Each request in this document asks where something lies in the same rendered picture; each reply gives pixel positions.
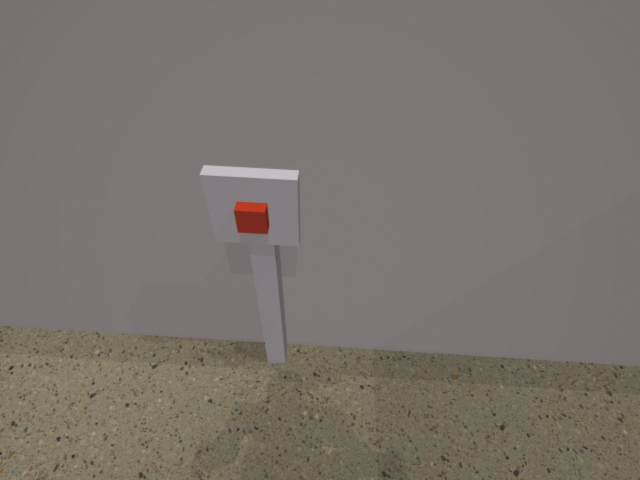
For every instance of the panel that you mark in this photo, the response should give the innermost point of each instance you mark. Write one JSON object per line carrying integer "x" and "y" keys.
{"x": 223, "y": 186}

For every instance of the button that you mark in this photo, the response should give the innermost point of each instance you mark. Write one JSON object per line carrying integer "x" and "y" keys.
{"x": 251, "y": 217}

